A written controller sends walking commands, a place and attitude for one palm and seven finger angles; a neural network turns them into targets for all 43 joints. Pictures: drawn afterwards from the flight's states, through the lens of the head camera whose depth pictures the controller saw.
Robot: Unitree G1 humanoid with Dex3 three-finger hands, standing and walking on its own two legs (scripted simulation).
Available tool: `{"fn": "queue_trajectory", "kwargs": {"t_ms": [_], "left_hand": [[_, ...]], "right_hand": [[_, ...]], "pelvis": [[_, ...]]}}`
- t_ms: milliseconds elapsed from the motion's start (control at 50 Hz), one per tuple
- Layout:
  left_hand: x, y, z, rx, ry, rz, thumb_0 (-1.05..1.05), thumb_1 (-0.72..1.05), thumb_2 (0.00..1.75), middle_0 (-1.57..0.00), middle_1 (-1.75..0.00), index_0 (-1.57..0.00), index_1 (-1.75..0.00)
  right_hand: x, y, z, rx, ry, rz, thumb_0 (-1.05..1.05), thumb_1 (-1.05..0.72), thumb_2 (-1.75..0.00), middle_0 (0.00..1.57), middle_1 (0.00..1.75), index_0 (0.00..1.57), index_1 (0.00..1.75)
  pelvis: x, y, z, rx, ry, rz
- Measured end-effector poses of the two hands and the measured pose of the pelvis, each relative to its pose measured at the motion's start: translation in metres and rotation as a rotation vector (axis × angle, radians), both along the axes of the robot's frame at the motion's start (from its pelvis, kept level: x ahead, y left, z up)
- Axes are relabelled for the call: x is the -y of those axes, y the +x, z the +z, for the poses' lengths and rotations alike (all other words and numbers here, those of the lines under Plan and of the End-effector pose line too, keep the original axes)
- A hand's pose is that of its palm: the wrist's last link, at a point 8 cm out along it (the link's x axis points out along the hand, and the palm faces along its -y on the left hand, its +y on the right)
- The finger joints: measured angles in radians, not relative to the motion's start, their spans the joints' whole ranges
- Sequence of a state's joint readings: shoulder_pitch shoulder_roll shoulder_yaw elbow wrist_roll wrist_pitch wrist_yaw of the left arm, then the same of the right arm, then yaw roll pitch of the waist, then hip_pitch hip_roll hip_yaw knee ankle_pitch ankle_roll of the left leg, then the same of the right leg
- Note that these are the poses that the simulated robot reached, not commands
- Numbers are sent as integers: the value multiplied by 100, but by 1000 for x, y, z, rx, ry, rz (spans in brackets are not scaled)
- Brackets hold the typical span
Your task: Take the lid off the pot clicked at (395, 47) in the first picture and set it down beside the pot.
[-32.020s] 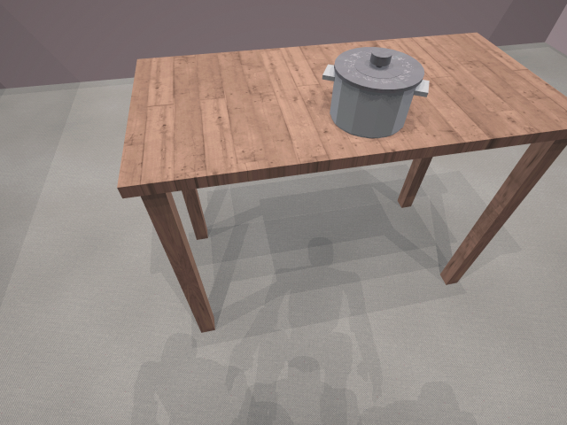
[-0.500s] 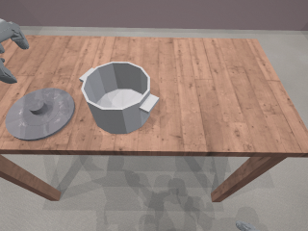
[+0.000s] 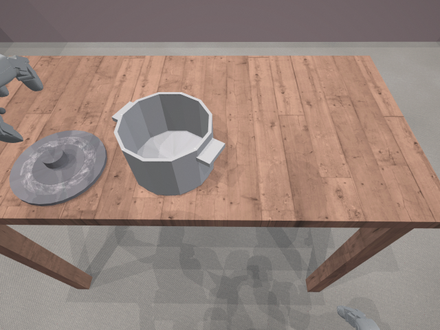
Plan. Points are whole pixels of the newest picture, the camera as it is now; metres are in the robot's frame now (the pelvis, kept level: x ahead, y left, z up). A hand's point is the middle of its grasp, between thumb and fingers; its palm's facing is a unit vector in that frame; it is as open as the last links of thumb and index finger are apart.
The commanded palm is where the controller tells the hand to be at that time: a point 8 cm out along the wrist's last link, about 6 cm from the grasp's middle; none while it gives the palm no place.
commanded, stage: draw the hand back to the body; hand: left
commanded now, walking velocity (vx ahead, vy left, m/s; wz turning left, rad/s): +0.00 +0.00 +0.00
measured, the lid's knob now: (54, 157) +0.42 +0.34 +0.05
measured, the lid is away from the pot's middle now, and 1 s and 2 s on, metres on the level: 0.23 0.23 0.23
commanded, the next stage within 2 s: step back with the hand held close in 1.90 s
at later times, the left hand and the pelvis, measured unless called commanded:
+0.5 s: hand (8, 95) +0.37 +0.27 +0.25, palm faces +0.50 -0.83 -0.23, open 10.6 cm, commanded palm +0.30 +0.31 +0.25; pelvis +0.01 -0.02 +0.01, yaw -2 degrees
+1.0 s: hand (5, 139) +0.30 +0.25 +0.25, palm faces +0.51 -0.82 -0.25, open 8.2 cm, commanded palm +0.24 +0.28 +0.25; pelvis +0.01 -0.04 +0.01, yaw -2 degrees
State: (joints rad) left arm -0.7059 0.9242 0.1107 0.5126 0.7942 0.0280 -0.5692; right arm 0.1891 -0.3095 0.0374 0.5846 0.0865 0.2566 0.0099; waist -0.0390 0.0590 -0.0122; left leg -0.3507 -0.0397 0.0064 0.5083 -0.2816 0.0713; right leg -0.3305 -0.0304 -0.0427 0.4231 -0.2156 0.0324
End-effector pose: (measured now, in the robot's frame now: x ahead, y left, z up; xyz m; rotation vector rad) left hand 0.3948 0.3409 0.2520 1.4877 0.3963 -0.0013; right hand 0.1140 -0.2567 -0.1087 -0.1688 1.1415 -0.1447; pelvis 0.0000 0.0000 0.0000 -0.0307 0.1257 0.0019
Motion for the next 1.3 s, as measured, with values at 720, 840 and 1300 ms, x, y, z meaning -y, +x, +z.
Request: {"fn": "queue_trajectory", "kwargs": {"t_ms": [720, 840, 1300], "left_hand": [[41, -99, 1, 1017, -988, 33, 0, 31, 78, -31, -61, -32, -62], [48, -116, -1, 1017, -986, 29, 1, 45, 81, -28, -54, -29, -54], [67, -184, -3, 1014, -995, -60, 1, 86, 89, -21, -31, -22, -32]], "right_hand": [[36, 46, 22, 276, -84, 40, 1, -90, -90, 20, 30, 20, 30], [31, 58, 26, 323, -65, 53, 1, -90, -90, 20, 30, 20, 30], [-6, 69, 39, 421, -28, 127, 1, -90, -90, 20, 30, 20, 30]], "pelvis": [[33, 19, 6, 134, 13, -39], [37, 17, 7, 146, 15, -39], [28, 2, 7, 202, 12, -35]]}}
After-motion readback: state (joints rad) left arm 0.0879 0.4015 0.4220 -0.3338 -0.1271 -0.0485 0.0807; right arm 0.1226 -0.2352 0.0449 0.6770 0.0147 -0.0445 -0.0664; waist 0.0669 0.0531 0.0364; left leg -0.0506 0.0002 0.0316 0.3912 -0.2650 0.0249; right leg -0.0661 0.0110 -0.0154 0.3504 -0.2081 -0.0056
